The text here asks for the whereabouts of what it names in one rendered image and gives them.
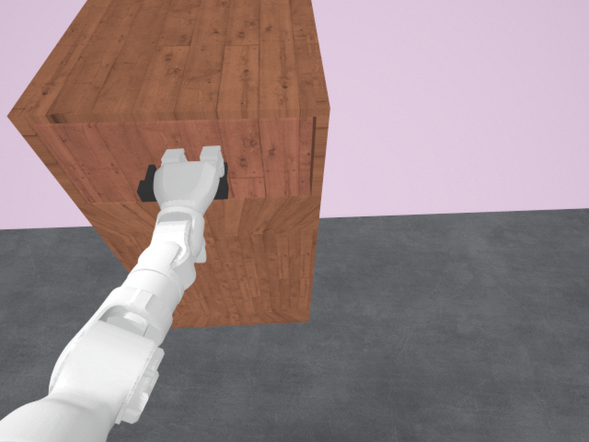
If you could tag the drawer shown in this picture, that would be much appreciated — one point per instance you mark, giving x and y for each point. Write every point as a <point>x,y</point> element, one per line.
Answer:
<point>266,157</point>

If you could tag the robot left hand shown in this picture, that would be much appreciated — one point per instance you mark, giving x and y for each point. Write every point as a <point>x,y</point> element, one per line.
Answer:
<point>192,184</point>

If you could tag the left robot forearm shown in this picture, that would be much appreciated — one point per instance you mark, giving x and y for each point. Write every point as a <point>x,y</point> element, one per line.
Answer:
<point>145,302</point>

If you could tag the handle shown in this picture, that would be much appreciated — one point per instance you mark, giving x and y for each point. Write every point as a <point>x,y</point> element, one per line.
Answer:
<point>146,187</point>

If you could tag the cabinet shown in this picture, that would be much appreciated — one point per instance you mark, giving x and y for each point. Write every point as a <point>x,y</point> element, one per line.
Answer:
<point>179,60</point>

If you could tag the left robot upper arm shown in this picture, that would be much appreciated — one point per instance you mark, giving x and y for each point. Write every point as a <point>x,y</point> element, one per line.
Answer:
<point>107,379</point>

